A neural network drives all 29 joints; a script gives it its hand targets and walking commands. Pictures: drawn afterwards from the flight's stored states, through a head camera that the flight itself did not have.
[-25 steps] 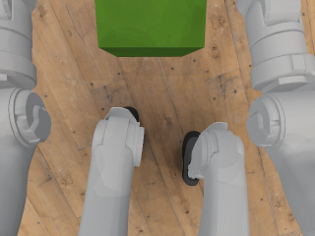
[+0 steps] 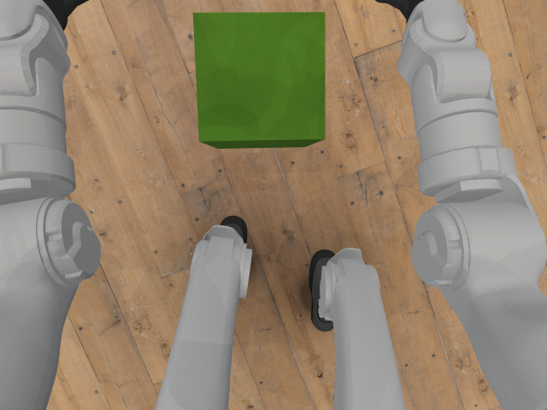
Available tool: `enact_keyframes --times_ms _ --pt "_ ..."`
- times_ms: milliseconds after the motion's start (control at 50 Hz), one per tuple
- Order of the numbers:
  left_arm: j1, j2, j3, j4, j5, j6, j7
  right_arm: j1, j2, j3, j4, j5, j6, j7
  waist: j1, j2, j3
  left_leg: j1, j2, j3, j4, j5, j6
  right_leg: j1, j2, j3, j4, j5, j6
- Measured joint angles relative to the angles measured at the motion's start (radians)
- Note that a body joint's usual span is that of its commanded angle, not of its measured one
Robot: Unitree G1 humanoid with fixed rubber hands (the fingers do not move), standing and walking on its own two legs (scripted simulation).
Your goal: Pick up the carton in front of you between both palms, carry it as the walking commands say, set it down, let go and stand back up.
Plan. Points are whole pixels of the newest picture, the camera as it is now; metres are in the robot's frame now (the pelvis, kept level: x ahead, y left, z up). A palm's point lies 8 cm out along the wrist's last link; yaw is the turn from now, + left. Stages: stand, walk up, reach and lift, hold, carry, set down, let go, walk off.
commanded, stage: set down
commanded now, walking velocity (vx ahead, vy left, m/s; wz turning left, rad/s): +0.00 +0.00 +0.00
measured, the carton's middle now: (260, 94) +0.53 +0.10 -0.42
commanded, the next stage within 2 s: let go in 0.22 s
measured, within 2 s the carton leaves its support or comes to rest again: neither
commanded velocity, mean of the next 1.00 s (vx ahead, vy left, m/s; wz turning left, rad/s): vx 0.00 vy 0.00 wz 0.00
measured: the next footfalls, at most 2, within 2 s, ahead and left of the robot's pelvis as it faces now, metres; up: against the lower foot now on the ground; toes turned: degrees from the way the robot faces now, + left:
none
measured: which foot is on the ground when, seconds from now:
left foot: down 0.00-1.00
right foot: down 0.00-1.00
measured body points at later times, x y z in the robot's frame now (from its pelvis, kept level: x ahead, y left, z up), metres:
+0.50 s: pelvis +0.03 +0.01 +0.13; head +0.33 +0.07 +0.46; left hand +0.47 +0.32 +0.00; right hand +0.53 -0.09 +0.01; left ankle +0.11 +0.12 -0.51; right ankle +0.07 -0.14 -0.51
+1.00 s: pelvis +0.08 +0.00 +0.21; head +0.21 +0.02 +0.64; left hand +0.29 +0.26 +0.12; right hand +0.36 -0.18 +0.11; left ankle +0.11 +0.12 -0.51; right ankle +0.07 -0.14 -0.51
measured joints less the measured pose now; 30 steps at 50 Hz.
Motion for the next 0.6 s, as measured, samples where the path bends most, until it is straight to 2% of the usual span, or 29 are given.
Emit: enact_keyframes --times_ms 240,340,460,600 --pt "0.073 -0.045 0.056 0.017 0.071 -0.044 -0.028 0.084 0.033 -0.040 0.006 -0.046 -0.034 0.029 -0.010 0.002 -0.052 0.216 0.001 0.000 -0.288 0.081 0.004 0.208 -0.010 0.015 -0.296 0.098 -0.004" --pt "0.128 -0.062 0.064 0.001 0.121 -0.059 -0.047 0.144 0.063 -0.059 -0.014 -0.093 -0.045 0.032 -0.019 0.003 -0.056 0.307 0.002 0.002 -0.397 0.114 0.008 0.297 -0.015 0.021 -0.410 0.138 -0.003" --pt "0.328 -0.097 0.020 -0.097 0.172 -0.069 -0.074 0.366 0.132 -0.050 -0.135 -0.144 -0.056 0.017 -0.033 0.008 -0.056 0.455 0.003 0.006 -0.520 0.139 0.018 0.448 -0.023 0.031 -0.548 0.174 0.000" --pt "0.617 -0.138 -0.054 -0.217 0.143 -0.108 -0.080 0.672 0.158 0.001 -0.254 -0.132 -0.107 0.030 -0.032 0.020 -0.057 0.661 -0.005 0.019 -0.647 0.155 0.030 0.656 -0.041 0.045 -0.685 0.199 0.004"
